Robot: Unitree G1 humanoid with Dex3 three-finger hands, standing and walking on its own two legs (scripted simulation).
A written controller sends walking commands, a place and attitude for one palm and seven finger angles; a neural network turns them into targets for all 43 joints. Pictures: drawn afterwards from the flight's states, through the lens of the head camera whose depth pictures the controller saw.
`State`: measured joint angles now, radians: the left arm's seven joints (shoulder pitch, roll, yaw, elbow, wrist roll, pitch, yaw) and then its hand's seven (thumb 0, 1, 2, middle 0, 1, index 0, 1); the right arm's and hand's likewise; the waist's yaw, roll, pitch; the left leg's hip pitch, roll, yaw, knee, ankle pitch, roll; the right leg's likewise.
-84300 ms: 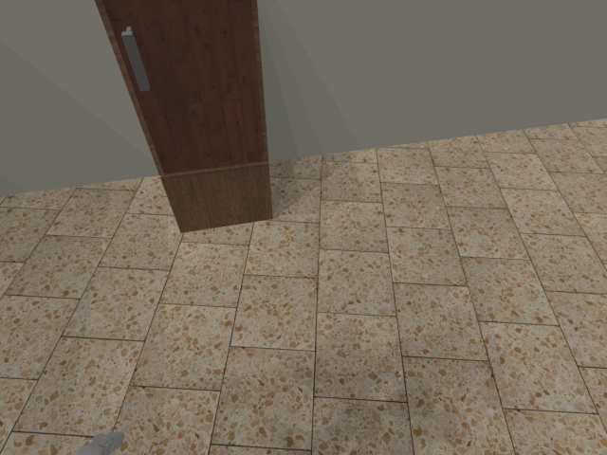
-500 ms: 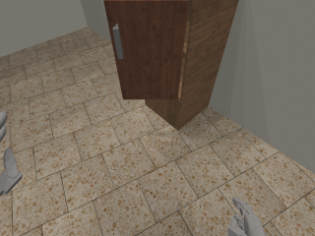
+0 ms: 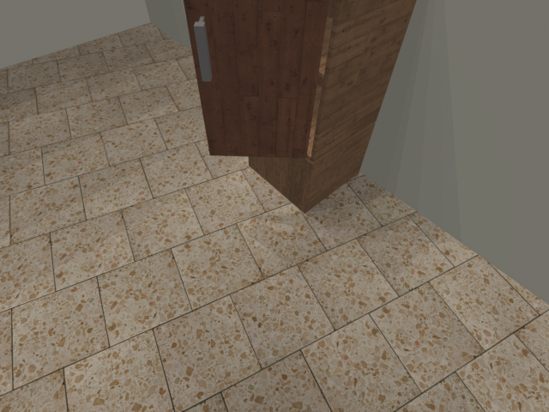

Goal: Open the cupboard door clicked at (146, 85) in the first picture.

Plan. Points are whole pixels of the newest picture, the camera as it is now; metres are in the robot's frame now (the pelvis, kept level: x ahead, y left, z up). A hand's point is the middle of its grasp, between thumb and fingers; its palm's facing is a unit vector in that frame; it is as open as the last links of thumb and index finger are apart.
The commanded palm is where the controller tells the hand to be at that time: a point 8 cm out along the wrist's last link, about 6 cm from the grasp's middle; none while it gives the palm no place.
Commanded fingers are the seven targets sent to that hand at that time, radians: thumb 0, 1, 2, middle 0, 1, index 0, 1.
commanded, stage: let the arm hang, fingers relaxed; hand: left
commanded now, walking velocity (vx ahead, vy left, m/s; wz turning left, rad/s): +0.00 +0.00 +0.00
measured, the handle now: (204, 49) +0.97 +0.23 +0.01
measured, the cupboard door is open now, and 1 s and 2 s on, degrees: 47 47 47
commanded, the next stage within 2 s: stand and wait in 0.68 s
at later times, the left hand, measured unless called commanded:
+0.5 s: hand out of the picture +0.02 +0.14 -0.16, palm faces +0.00 -0.97 -0.24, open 7.3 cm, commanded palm none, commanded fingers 0.00 0.90 0.90 -0.20 -0.30 -0.20 -0.30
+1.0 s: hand out of the picture +0.03 +0.11 -0.17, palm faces +0.04 -0.97 -0.23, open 7.4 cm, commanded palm none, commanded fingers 0.00 0.90 0.90 -0.20 -0.30 -0.20 -0.30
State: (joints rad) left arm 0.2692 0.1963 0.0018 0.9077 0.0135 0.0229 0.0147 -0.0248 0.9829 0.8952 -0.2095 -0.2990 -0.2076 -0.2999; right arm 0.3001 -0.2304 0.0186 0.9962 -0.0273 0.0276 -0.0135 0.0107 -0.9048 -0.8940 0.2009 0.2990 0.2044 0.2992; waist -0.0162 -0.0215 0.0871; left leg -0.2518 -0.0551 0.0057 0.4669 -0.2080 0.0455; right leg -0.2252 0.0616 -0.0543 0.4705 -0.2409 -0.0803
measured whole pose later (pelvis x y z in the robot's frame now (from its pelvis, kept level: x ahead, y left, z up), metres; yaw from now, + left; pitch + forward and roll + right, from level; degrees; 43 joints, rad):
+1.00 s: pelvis +0.04 -0.06 +0.00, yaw +0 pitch -1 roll +1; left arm 0.30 0.10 0.01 1.13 0.01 -0.01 0.05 0.00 0.91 0.90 -0.20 -0.30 -0.20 -0.30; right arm 0.36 -0.14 0.00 1.11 -0.02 0.02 -0.06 0.00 -0.91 -0.89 0.20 0.30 0.20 0.30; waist -0.02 0.06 0.06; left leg -0.17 0.03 -0.03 0.45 -0.27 -0.02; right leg -0.09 0.15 -0.07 0.33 -0.23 -0.15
